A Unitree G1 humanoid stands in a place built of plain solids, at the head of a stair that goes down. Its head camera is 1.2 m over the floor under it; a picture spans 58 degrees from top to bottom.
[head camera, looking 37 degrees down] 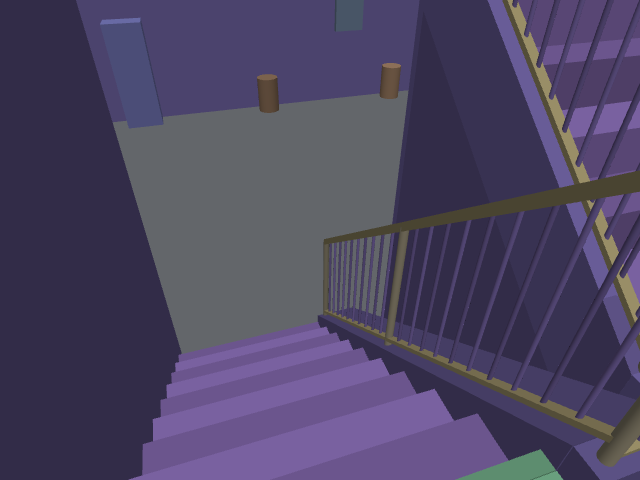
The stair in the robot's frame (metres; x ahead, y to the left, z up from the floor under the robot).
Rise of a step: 0.19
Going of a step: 0.23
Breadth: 1.20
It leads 18 degrees to the left of straight ahead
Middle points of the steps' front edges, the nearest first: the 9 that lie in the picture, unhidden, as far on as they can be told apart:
0.66 0.02 -0.19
0.88 0.10 -0.38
1.11 0.17 -0.56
1.33 0.24 -0.75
1.56 0.31 -0.94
1.78 0.38 -1.13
2.00 0.45 -1.32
2.23 0.52 -1.50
2.45 0.59 -1.69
